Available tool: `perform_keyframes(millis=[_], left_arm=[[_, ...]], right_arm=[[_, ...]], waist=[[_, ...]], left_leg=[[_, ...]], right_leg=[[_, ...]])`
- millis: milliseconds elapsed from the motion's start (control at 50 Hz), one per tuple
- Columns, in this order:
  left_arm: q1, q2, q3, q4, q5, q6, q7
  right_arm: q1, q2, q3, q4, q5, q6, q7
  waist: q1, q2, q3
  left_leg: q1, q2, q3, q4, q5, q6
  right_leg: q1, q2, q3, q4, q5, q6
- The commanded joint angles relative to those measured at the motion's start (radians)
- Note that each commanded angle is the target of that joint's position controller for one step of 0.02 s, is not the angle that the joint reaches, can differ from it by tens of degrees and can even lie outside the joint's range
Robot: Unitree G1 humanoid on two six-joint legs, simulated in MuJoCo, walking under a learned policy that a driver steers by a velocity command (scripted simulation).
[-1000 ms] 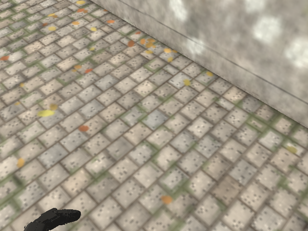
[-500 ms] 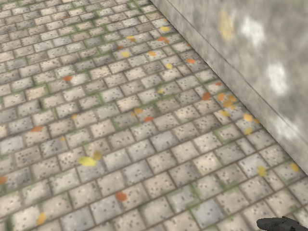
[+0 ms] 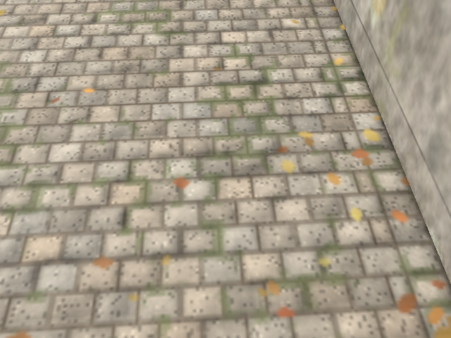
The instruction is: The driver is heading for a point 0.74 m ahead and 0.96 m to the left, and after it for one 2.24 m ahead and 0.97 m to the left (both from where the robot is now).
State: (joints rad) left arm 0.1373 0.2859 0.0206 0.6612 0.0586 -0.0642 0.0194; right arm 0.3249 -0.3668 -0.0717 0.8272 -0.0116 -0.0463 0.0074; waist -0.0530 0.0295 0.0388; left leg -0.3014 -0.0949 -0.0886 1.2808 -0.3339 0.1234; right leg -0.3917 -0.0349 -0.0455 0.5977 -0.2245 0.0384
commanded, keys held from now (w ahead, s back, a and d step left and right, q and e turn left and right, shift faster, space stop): w+q+shift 1.00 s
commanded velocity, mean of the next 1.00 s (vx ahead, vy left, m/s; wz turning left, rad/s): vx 1.00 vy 0.00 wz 0.99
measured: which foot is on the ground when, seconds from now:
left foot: up 0.00-0.32, down 0.34-0.72, up 0.74-1.00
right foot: down 0.00-0.32, up 0.34-0.72, down 0.74-1.00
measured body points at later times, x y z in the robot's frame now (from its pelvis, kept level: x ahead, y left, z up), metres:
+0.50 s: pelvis +0.45 +0.08 +0.00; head +0.48 +0.09 +0.45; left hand +0.49 +0.37 -0.09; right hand +0.62 -0.16 -0.12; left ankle +0.44 +0.09 -0.72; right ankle +0.51 -0.09 -0.63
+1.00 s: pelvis +0.86 +0.28 +0.01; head +0.87 +0.30 +0.46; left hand +0.60 +0.43 -0.11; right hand +1.22 +0.32 -0.05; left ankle +0.84 +0.40 -0.64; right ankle +0.90 +0.12 -0.72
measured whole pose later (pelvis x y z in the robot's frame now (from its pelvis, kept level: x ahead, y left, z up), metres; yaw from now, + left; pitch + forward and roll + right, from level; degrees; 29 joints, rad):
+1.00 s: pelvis +0.86 +0.28 +0.01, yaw +57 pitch +0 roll -4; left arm 0.45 0.34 0.06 0.87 0.03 -0.08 0.00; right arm 0.04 -0.38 -0.05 0.65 -0.03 0.01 0.07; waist 0.06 0.05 0.03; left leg -0.75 0.04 0.01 1.18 -0.15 0.10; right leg 0.02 -0.01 -0.21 0.33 -0.33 0.03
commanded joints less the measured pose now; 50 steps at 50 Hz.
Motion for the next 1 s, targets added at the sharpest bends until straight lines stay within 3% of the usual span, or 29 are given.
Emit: perform_keyframes(millis=[20, 80, 120, 180, 220, 260, 300, 320, 340, 360, 380, 400, 420, 460, 480, 540, 600, 660, 700, 720, 740, 760, 780, 800, 820, 840, 900, 980, 1000], left_arm=[[0.222, 0.089, 0.041, 0.050, -0.001, -0.011, 0.002], [0.238, 0.057, 0.034, 0.113, -0.036, -0.042, -0.024], [0.183, 0.069, 0.036, 0.116, -0.036, -0.057, -0.027], [0.182, 0.106, 0.044, 0.137, -0.036, -0.065, -0.022], [0.239, 0.147, 0.051, 0.153, -0.034, -0.059, -0.016], [0.275, 0.208, 0.064, 0.148, -0.035, -0.037, -0.003], [0.223, 0.265, 0.080, 0.120, -0.029, -0.002, 0.005], [0.190, 0.257, 0.080, 0.100, -0.022, 0.010, 0.002], [0.166, 0.176, 0.068, 0.086, -0.010, 0.017, -0.016], [0.234, 0.126, 0.045, -0.050, -0.023, -0.005, -0.022], [0.137, 0.166, 0.038, -0.076, -0.025, -0.035, -0.023], [0.103, 0.163, 0.030, -0.070, -0.028, -0.049, -0.022], [0.078, 0.152, 0.024, -0.066, -0.020, -0.046, -0.019], [0.118, 0.146, 0.016, -0.038, 0.016, -0.003, -0.015], [0.113, 0.137, 0.014, -0.039, 0.019, 0.016, -0.018], [-0.067, 0.085, -0.007, -0.108, 0.000, 0.025, -0.034], [-0.155, 0.065, -0.017, -0.131, -0.031, 0.018, -0.045], [-0.167, 0.102, -0.007, -0.134, -0.038, 0.013, -0.040], [-0.009, 0.180, 0.024, -0.084, -0.036, 0.006, -0.020], [0.186, 0.219, 0.044, -0.038, -0.038, 0.000, -0.005], [0.400, 0.282, 0.069, 0.005, -0.019, -0.007, 0.018], [0.403, 0.344, 0.077, 0.008, 0.023, -0.010, 0.020], [0.269, 0.304, 0.085, -0.007, 0.001, 0.001, 0.011], [0.162, 0.203, 0.068, -0.030, -0.003, 0.008, 0.006], [0.131, 0.154, 0.058, -0.014, -0.003, 0.012, 0.001], [0.149, 0.137, 0.053, 0.012, 0.000, 0.012, -0.001], [0.223, 0.082, 0.037, 0.099, -0.027, -0.017, -0.020], [0.177, 0.085, 0.036, 0.127, -0.033, -0.047, -0.029], [0.202, 0.104, 0.038, 0.133, -0.030, -0.053, -0.027]], right_arm=[[-0.125, -0.011, 0.011, -0.140, -0.026, 0.013, 0.034], [-0.228, 0.047, 0.036, -0.224, -0.025, 0.043, 0.058], [-0.275, 0.045, 0.044, -0.270, -0.022, 0.045, 0.071], [-0.370, 0.029, 0.051, -0.301, -0.021, 0.046, 0.094], [-0.399, 0.029, 0.053, -0.299, -0.021, 0.041, 0.098], [-0.326, -0.003, 0.039, -0.268, -0.018, 0.036, 0.085], [-0.027, -0.067, 0.004, -0.183, -0.016, 0.033, 0.061], [0.173, -0.113, -0.029, -0.110, -0.015, 0.031, 0.039], [0.110, -0.182, -0.066, -0.094, 0.025, 0.053, 0.011], [0.024, -0.301, -0.074, -0.164, -0.018, 0.068, 0.013], [0.096, -0.268, -0.077, -0.175, -0.023, 0.073, -0.005], [0.075, -0.213, -0.068, -0.134, -0.016, 0.059, -0.015], [0.051, -0.174, -0.057, -0.112, -0.010, 0.039, -0.020], [-0.018, -0.122, -0.032, -0.107, -0.010, 0.004, -0.029], [-0.018, -0.108, -0.025, -0.104, -0.003, -0.009, -0.024], [-0.013, -0.117, -0.032, -0.093, -0.001, -0.032, -0.007], [0.018, -0.134, -0.048, -0.077, 0.012, -0.038, 0.008], [0.046, -0.148, -0.055, -0.060, 0.016, -0.033, 0.004], [0.027, -0.195, -0.063, -0.056, 0.005, -0.028, -0.004], [-0.023, -0.223, -0.068, -0.060, -0.001, -0.029, 0.000], [-0.051, -0.136, -0.044, -0.080, -0.004, -0.042, 0.002], [0.053, 0.048, 0.002, -0.124, 0.032, -0.042, -0.004], [0.041, -0.026, 0.012, -0.140, 0.022, -0.033, -0.013], [-0.039, -0.083, 0.002, -0.118, -0.001, -0.017, -0.008], [-0.083, -0.092, -0.001, -0.113, -0.012, -0.005, 0.007], [-0.126, -0.075, 0.000, -0.120, -0.019, 0.005, 0.025], [-0.182, 0.010, 0.026, -0.175, -0.022, 0.043, 0.060], [-0.293, 0.014, 0.041, -0.244, -0.016, 0.053, 0.079], [-0.350, 0.021, 0.050, -0.282, -0.017, 0.049, 0.085]], waist=[[0.106, -0.091, -0.039], [0.061, -0.114, 0.019], [0.020, -0.134, 0.038], [0.020, -0.080, 0.100], [0.028, -0.066, 0.096], [-0.020, -0.115, 0.018], [-0.171, -0.149, -0.135], [-0.242, -0.105, -0.217], [-0.164, 0.130, -0.158], [-0.028, 0.236, -0.306], [-0.097, 0.045, -0.347], [-0.053, -0.047, -0.171], [0.001, -0.101, -0.071], [0.091, -0.132, -0.004], [0.104, -0.120, 0.009], [0.072, -0.075, 0.074], [0.020, -0.032, 0.052], [0.004, -0.001, 0.024], [0.087, -0.007, -0.085], [0.211, -0.018, -0.175], [0.296, -0.078, -0.288], [0.182, -0.395, -0.405], [0.130, -0.413, -0.367], [0.121, -0.234, -0.209], [0.113, -0.115, -0.117], [0.112, -0.084, -0.070], [0.076, -0.112, 0.002], [0.031, -0.107, 0.054], [0.034, -0.113, 0.094]], left_leg=[[-0.456, 0.153, -0.003, 0.076, 0.031, -0.014], [-0.508, 0.199, 0.018, 0.024, 0.073, -0.015], [-0.475, 0.202, 0.043, -0.082, 0.196, -0.015], [-0.361, 0.170, 0.160, -0.357, 0.339, 0.007], [-0.265, 0.109, 0.243, -0.473, 0.351, 0.043], [-0.162, 0.032, 0.289, -0.501, 0.270, 0.073], [0.155, -0.022, 0.255, -0.512, 0.166, 0.114], [0.436, -0.028, 0.179, -0.593, 0.129, 0.145], [0.570, 0.076, -0.046, -0.670, 0.021, 0.166], [0.811, 0.315, -0.623, -0.825, 0.076, 0.369], [0.795, 0.357, -0.767, -0.992, -0.059, 0.382], [0.622, 0.341, -0.709, -1.047, -0.049, 0.337], [0.443, 0.292, -0.608, -1.049, 0.047, 0.301], [0.186, 0.208, -0.450, -1.059, 0.179, 0.262], [0.100, 0.179, -0.408, -1.076, 0.192, 0.257], [-0.070, 0.093, -0.322, -1.138, 0.206, 0.229], [-0.066, 0.067, -0.295, -1.122, 0.360, 0.159], [0.059, 0.099, -0.334, -1.042, 0.514, 0.106], [0.163, 0.093, -0.340, -0.794, 0.811, 0.059], [0.108, 0.065, -0.312, -0.550, 0.847, 0.034], [-0.046, 0.008, -0.255, -0.227, 0.644, 0.017], [-0.336, -0.102, -0.143, 0.085, -0.235, -0.010], [-0.443, -0.023, -0.074, 0.153, -0.130, 0.007], [-0.460, 0.054, -0.045, 0.127, -0.010, 0.004], [-0.445, 0.099, -0.018, 0.077, 0.045, -0.007], [-0.428, 0.127, -0.011, 0.049, 0.056, -0.013], [-0.466, 0.177, 0.001, 0.032, 0.079, -0.019], [-0.477, 0.176, 0.058, -0.102, 0.244, -0.019], [-0.475, 0.189, 0.092, -0.194, 0.260, -0.013]], right_leg=[[0.379, -0.295, 0.357, -0.348, -0.158, -0.147], [0.311, -0.282, 0.152, -0.415, 0.087, -0.112], [0.254, -0.244, -0.005, -0.454, 0.228, -0.093], [0.223, -0.182, -0.180, -0.522, 0.360, -0.075], [0.299, -0.175, -0.241, -0.474, 0.704, -0.066], [0.420, -0.200, -0.251, -0.299, 1.141, -0.056], [0.381, -0.243, -0.223, 0.102, 1.298, -0.070], [0.213, -0.226, -0.207, 0.421, 1.086, -0.064], [-0.087, -0.015, -0.199, 0.828, -0.002, -0.030], [-0.455, 0.071, -0.034, 1.114, -0.299, 0.015], [-0.531, 0.034, 0.117, 1.080, -0.220, 0.005], [-0.529, -0.024, 0.133, 0.943, -0.178, -0.005], [-0.453, -0.063, 0.129, 0.824, -0.172, 0.000], [-0.289, -0.098, 0.132, 0.699, -0.213, 0.025], [-0.242, -0.109, 0.122, 0.627, -0.238, 0.038], [-0.158, -0.100, 0.076, 0.358, -0.022, 0.056], [-0.010, -0.047, 0.063, 0.114, 0.290, 0.034], [0.088, -0.005, 0.075, -0.025, 0.306, 0.005], [0.249, 0.052, 0.079, -0.041, 0.139, -0.017], [0.452, 0.046, 0.064, -0.047, 0.069, -0.029], [0.697, -0.093, 0.189, -0.035, -0.162, -0.057], [0.896, -0.421, 0.685, -0.204, -0.482, -0.128], [0.775, -0.439, 0.951, -0.365, -0.657, -0.151], [0.624, -0.377, 0.769, -0.364, -0.636, -0.149], [0.514, -0.330, 0.579, -0.342, -0.435, -0.144], [0.447, -0.283, 0.437, -0.349, -0.267, -0.127], [0.366, -0.262, 0.228, -0.390, -0.040, -0.106], [0.302, -0.202, -0.057, -0.457, 0.239, -0.078], [0.285, -0.224, -0.095, -0.468, 0.347, -0.078]])
Velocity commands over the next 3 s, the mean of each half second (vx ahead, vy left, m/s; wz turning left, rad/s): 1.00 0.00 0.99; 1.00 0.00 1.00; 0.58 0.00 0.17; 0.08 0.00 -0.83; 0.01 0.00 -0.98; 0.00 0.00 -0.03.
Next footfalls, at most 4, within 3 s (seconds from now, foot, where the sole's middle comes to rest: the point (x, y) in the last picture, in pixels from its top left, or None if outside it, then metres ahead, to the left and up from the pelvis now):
0.34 left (191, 334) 0.48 0.10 -0.76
0.74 right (179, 201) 0.93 0.14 -0.76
1.18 left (45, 189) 1.01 0.62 -0.76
1.64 right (25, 139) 1.25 0.74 -0.76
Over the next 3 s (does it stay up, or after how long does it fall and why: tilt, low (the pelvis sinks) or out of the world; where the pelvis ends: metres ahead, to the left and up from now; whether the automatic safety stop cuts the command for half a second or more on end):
stays up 1.17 0.79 0.00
